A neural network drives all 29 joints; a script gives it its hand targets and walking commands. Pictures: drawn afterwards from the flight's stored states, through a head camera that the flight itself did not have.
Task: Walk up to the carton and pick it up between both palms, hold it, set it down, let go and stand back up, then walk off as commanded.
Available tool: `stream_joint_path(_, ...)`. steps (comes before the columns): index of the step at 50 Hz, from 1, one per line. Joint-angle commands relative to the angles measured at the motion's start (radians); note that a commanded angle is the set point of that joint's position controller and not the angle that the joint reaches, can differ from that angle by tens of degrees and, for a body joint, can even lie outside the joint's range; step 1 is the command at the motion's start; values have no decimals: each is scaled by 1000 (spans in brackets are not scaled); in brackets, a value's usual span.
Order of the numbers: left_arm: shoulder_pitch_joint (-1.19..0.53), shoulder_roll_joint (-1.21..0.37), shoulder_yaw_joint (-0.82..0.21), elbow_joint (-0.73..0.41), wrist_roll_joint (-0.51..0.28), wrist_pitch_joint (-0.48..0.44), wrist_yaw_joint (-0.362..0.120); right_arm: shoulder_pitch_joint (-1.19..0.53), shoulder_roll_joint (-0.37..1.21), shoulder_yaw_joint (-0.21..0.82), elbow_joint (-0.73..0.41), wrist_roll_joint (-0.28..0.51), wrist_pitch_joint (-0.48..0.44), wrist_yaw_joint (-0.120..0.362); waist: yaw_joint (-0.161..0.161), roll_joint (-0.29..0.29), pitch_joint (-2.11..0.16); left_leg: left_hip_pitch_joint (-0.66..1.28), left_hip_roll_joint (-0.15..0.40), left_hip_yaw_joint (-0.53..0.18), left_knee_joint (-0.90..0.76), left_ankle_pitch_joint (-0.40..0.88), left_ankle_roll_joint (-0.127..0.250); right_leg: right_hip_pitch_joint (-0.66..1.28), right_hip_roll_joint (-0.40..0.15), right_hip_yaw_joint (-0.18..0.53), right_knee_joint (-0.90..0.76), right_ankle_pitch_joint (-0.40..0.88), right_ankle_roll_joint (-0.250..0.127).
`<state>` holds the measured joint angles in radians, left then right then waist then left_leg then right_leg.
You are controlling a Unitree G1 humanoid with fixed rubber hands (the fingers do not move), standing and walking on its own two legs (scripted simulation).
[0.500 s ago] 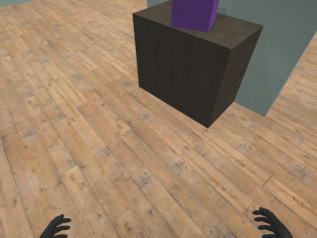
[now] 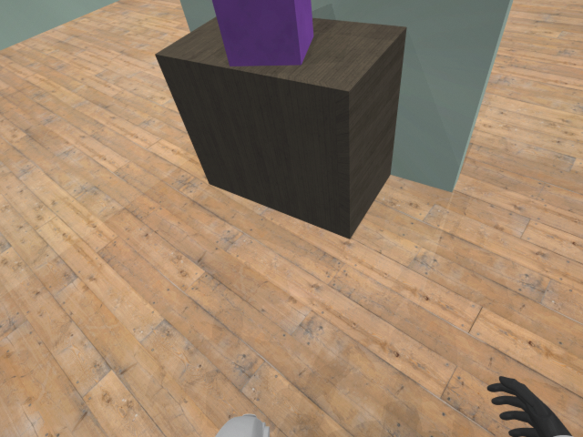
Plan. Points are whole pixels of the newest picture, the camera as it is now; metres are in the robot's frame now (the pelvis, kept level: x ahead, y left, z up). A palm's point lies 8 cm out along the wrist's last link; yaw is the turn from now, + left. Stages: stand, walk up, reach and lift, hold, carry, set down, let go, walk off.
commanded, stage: walk up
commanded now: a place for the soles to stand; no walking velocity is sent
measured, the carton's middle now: (267, 16) +1.35 +0.11 +0.04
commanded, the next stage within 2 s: none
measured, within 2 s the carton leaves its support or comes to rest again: neither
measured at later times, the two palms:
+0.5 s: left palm (33, 394) +0.22 +0.45 -0.09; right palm (443, 353) +0.25 -0.20 -0.06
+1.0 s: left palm (83, 290) +0.40 +0.43 -0.07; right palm (439, 333) +0.31 -0.21 -0.12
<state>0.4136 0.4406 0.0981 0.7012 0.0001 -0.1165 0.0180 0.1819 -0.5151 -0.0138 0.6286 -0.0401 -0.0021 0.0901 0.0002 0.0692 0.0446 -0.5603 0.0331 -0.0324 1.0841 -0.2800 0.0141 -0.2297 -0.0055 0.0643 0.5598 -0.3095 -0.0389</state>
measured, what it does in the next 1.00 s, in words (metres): walks ahead: left foot, then right foot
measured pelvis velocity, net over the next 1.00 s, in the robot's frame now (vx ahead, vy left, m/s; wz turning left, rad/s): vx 0.28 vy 0.10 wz -0.26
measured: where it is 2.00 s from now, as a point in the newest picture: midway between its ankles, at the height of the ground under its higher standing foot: (262, 368)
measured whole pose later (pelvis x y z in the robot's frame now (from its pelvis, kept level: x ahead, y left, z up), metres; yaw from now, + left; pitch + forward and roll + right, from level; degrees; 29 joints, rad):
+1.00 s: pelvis +0.28 +0.10 -0.02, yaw -15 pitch -1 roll +2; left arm 0.41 0.44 0.07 0.74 0.00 -0.09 0.07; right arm 0.26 -0.45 -0.02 0.63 -0.05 0.04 0.08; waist 0.00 0.05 0.09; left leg -0.24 -0.02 0.12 0.84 -0.45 0.04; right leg -0.38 0.03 0.03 0.63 -0.21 -0.04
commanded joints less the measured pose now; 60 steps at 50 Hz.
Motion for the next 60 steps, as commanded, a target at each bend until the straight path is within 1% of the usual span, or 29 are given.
stream_joint_path(1,168,279,70,-43,-11,-13,41,-131,-118,-97,-81,-4,15,5,30,-182,-3,-202,9,-40,-8,101,-12,201,-132,283,-185,509,13)
stream_joint_path(4,173,257,54,-27,-4,-13,53,-211,-108,-100,-109,-4,12,1,57,-133,30,-268,22,-46,-98,58,-10,238,-160,354,-168,555,-19)
stream_joint_path(8,154,278,61,-25,-2,-1,52,-281,-103,-108,-145,-9,-3,3,74,-207,21,-244,-3,-11,-254,-32,0,287,-142,312,-111,604,-76)
stream_joint_path(12,50,312,73,-61,5,2,57,-211,-111,-128,-113,-18,-18,11,7,-166,-36,-45,34,-73,-408,-42,23,179,-199,351,-49,439,-133)
stream_joint_path(14,-43,291,53,-96,11,0,56,-48,-118,-136,-42,-18,-27,11,-93,-140,-100,289,22,-62,-570,34,64,16,-154,250,61,381,-104)
stream_joint_path(15,-21,238,34,-93,8,-2,51,102,-161,-165,-1,-21,-38,5,-159,-32,-225,579,52,-108,-693,90,89,-78,-87,147,283,368,-53)
stream_joint_path(16,77,123,-1,-76,3,-6,44,150,-204,-165,18,-17,-42,-6,-133,115,-313,804,236,-313,-678,-27,76,-284,-16,92,446,-127,-11)
stream_joint_path(18,123,180,0,-5,5,18,43,57,-228,-168,-20,-8,-41,-23,-94,107,-215,680,395,-563,-840,-460,33,-453,33,-1,659,-259,1)
stream_joint_path(19,79,260,26,24,10,30,43,-32,-229,-166,-19,6,-35,-18,-86,169,-79,503,349,-527,-919,-602,54,-470,9,-8,675,-160,-1)
stream_joint_path(20,49,281,41,22,10,36,34,-68,-196,-152,-37,1,-34,-10,-83,132,-18,413,297,-423,-914,-558,42,-437,-19,-1,644,-101,-2)
stream_joint_path(22,65,245,32,34,-7,33,19,-51,-135,-137,-36,0,-40,-14,-64,53,20,394,199,-188,-879,-255,-12,-371,-40,29,570,0,15)
stream_joint_path(25,72,219,27,44,-7,38,14,53,-100,-126,-41,6,-50,-14,-68,36,-43,497,174,-96,-820,69,-6,-377,-17,5,537,54,42)
stream_joint_path(29,61,206,33,45,-12,64,21,75,-121,-134,-55,7,-36,-18,-62,99,42,445,147,-42,-875,48,-108,-402,-1,4,494,104,28)
stream_joint_path(32,25,237,47,57,-7,77,25,30,-124,-139,-77,7,-17,-11,-61,83,104,381,141,-16,-946,-182,-87,-379,-2,-48,406,83,51)
stream_joint_path(34,-22,219,36,48,-8,79,25,67,-110,-135,-60,-1,-8,-14,-88,84,128,411,156,-34,-904,-263,30,-435,-27,-66,359,75,54)
stream_joint_path(36,-45,206,30,39,-2,71,21,101,-113,-141,-50,0,-5,-14,-88,39,133,454,190,-35,-894,-222,59,-458,-39,-70,315,55,45)
stream_joint_path(39,-31,196,17,31,-8,61,23,118,-122,-139,-48,-4,1,-16,-87,-17,92,500,203,-23,-844,-76,73,-421,-59,-106,246,44,31)
stream_joint_path(42,-27,179,11,-5,-7,45,43,119,-122,-145,-57,-32,17,-17,-92,48,-8,633,181,59,-650,349,102,-345,-40,-164,93,-30,25)
stream_joint_path(44,130,180,19,31,-6,21,58,35,-104,-134,-87,-27,26,-20,9,7,-100,571,129,138,-386,597,93,-95,-8,-153,-156,140,-7)
stream_joint_path(45,235,217,41,51,-4,11,68,37,-92,-121,-97,-19,29,-23,78,-33,-193,466,77,131,-215,448,53,117,-37,-19,-242,263,-28)
stream_joint_path(46,249,290,59,59,5,9,78,63,-23,-99,-115,-12,26,-23,74,-214,-235,211,19,96,-116,-5,32,343,-134,177,-184,307,-41)
stream_joint_path(47,264,347,78,56,5,11,92,65,-18,-94,-134,-19,31,-23,73,-314,-242,-58,-32,50,21,-316,-11,483,-313,503,-122,280,-133)
stream_joint_path(48,199,352,78,44,-10,20,102,22,-95,-107,-137,-21,41,-21,60,-146,-174,-154,-29,-80,78,-261,-21,387,-330,622,-188,70,-180)
stream_joint_path(49,181,359,85,30,-12,25,105,35,-158,-123,-103,-27,53,-17,61,-132,-95,-162,-6,-115,142,-255,-22,273,-374,686,-207,-33,-242)
stream_joint_path(50,132,331,66,18,-13,17,105,42,-159,-121,-88,-16,55,-18,32,-30,-28,-139,14,-136,139,-191,-4,164,-325,576,-203,37,-202)
stream_joint_path(52,103,283,45,5,-5,10,100,84,-108,-117,-61,-7,61,-8,-8,-71,42,-90,16,-112,110,-85,-3,40,-224,412,-232,39,-79)
stream_joint_path(55,139,277,54,3,-6,-4,84,93,-98,-117,-35,-7,62,-6,-18,-146,10,-62,23,-73,111,-11,-15,12,-196,285,-151,387,-98)
stream_joint_path(58,149,307,65,-16,-4,-3,87,43,-114,-120,-61,-23,71,1,0,-199,-47,-127,50,-100,109,-20,-24,76,-213,337,-110,338,-107)
stream_joint_path(60,185,307,70,-13,-3,-2,99,3,-132,-124,-65,-32,74,-4,29,-136,-47,-180,57,-87,74,-16,-30,130,-217,346,-76,457,-113)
